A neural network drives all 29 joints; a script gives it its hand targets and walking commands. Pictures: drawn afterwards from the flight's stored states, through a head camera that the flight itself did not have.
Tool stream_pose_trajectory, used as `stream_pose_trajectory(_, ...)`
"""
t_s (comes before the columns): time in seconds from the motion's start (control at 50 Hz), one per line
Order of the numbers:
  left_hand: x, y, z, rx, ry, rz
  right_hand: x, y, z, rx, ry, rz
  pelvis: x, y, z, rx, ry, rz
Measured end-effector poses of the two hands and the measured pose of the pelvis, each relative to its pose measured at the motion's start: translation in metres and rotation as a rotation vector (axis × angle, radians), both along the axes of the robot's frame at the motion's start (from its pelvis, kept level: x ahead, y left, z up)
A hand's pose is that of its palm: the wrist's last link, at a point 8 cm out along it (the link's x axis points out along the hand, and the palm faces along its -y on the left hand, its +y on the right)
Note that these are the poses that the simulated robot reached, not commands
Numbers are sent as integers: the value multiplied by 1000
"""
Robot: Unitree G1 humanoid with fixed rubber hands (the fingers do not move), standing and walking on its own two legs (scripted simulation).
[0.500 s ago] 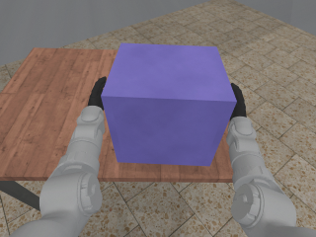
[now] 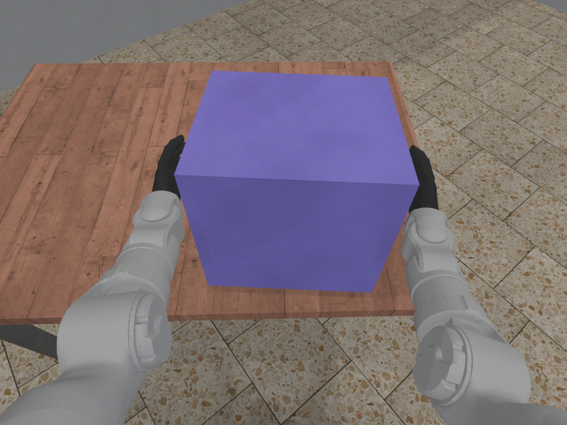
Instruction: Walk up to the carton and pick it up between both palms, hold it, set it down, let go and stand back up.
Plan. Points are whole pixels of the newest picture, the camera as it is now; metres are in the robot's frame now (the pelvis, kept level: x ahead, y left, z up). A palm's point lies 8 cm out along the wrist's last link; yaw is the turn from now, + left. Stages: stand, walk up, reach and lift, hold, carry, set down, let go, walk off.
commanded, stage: set down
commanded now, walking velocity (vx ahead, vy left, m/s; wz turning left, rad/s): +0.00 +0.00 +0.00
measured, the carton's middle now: (294, 185) +0.48 +0.01 +0.01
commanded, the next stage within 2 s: none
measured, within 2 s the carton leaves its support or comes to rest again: rests again in 1.24 s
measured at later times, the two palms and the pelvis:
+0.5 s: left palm (170, 199) +0.43 +0.19 +0.05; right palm (420, 206) +0.41 -0.18 +0.05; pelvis -0.02 +0.00 +0.00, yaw +0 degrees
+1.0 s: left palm (172, 197) +0.43 +0.19 +0.04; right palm (418, 207) +0.42 -0.18 +0.04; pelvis -0.01 +0.00 +0.00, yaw +0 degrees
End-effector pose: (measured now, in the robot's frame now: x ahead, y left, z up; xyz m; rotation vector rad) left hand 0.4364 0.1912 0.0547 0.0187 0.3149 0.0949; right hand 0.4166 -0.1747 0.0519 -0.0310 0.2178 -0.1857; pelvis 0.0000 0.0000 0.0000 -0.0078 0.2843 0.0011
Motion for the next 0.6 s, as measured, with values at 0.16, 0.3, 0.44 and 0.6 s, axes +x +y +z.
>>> stream_pose_trajectory(0.16, 0, 0, -3, -7, -15, 5, 2, 0, -2, 7, -14, 3, -4, 0, -2, 0, 18, -2)
stream_pose_trajectory(0.3, -6, -1, -5, 2, -26, 12, 0, -2, -4, -1, -22, 16, -10, 0, -3, -2, 29, -14)
stream_pose_trajectory(0.44, -9, -1, -8, -13, -35, 18, -3, -1, -6, -5, -22, 24, -15, -2, -3, 1, 31, -7)
stream_pose_trajectory(0.6, -7, 1, -10, -27, -41, 7, -5, 0, -7, -4, -16, 9, -16, -1, -3, 3, 29, 1)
